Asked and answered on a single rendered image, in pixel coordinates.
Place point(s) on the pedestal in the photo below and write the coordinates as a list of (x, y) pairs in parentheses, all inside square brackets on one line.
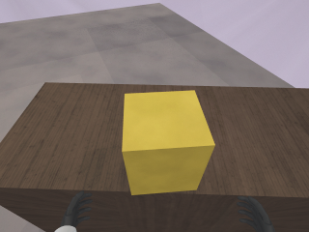
[(70, 138)]

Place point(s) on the robot left hand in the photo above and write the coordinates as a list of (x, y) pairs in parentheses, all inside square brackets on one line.
[(72, 212)]

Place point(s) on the robot right hand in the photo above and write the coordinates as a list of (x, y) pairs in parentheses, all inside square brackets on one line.
[(261, 221)]

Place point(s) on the carton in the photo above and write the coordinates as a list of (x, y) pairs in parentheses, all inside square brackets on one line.
[(167, 143)]

